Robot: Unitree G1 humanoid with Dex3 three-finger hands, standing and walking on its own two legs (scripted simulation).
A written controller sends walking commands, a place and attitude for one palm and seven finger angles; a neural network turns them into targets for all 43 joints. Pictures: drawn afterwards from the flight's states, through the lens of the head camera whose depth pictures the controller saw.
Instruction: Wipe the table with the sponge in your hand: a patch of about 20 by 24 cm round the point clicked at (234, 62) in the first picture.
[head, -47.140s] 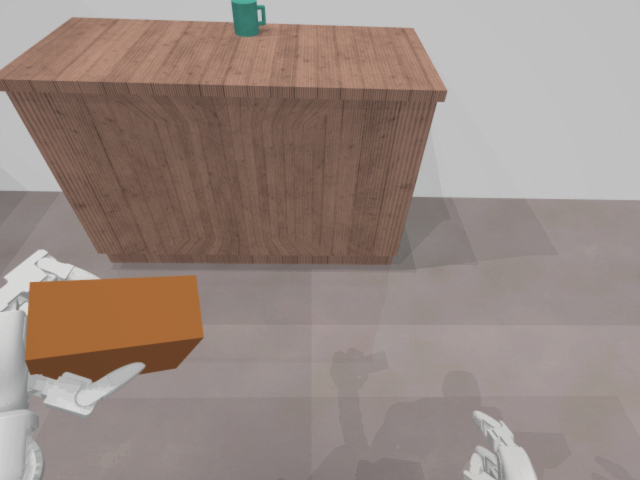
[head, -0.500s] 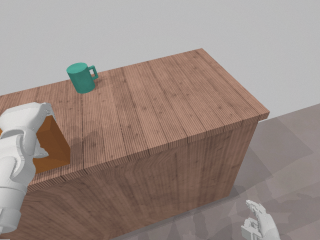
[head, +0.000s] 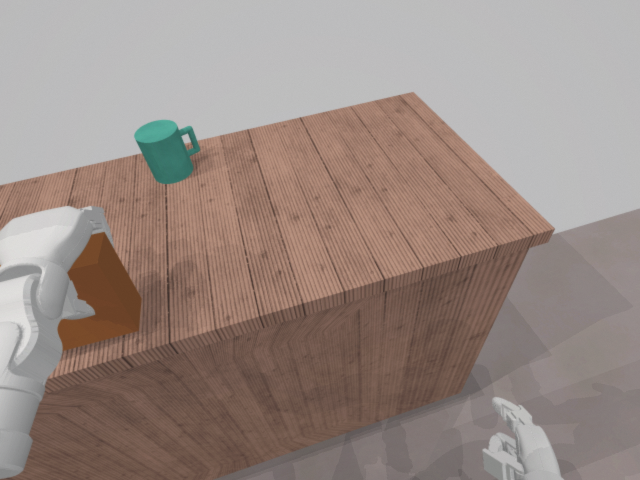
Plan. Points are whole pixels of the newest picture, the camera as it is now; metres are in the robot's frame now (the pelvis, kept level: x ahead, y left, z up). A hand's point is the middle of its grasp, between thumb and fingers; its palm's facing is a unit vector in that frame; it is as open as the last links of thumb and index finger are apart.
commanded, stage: move the sponge above the wiping area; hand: left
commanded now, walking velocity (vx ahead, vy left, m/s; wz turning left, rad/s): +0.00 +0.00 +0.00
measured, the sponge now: (79, 306) +0.28 +0.37 +0.07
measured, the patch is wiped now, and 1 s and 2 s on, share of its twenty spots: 0.00 0.00 0.00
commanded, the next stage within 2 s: none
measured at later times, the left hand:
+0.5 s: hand (88, 260) +0.31 +0.33 +0.14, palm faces -0.06 +0.00 -1.00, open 10.3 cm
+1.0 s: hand (78, 263) +0.29 +0.33 +0.15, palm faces -0.01 +0.03 -1.00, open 10.3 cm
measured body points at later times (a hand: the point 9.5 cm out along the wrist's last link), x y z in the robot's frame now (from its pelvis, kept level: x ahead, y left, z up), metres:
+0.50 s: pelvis +0.00 -0.01 +0.00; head +0.01 -0.04 +0.45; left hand +0.30 +0.33 +0.19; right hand +0.22 -0.22 -0.10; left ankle +0.02 +0.09 -0.74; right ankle +0.00 -0.10 -0.74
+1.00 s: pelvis +0.00 -0.01 +0.00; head +0.00 -0.04 +0.45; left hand +0.29 +0.33 +0.20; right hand +0.22 -0.22 -0.10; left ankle +0.02 +0.09 -0.74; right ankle +0.00 -0.10 -0.74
